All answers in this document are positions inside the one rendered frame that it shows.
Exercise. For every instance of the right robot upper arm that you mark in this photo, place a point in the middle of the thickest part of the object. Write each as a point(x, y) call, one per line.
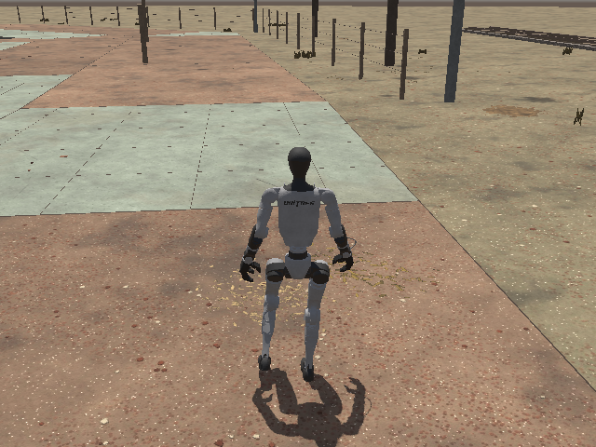
point(327, 196)

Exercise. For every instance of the robot left hand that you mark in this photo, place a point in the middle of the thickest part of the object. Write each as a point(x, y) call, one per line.
point(244, 268)

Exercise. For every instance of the left robot forearm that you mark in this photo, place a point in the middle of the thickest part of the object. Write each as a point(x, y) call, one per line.
point(252, 247)

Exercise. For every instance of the robot right foot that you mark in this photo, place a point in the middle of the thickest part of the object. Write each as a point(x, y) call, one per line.
point(308, 374)

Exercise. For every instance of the humanoid robot torso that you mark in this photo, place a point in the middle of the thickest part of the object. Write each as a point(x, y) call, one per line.
point(298, 214)

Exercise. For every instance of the left robot upper arm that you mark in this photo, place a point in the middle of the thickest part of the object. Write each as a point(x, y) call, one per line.
point(269, 196)

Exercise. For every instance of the right robot forearm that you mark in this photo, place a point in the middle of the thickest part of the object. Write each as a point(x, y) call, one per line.
point(342, 245)

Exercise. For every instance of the robot right hand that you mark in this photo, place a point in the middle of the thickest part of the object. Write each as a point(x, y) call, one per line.
point(339, 258)

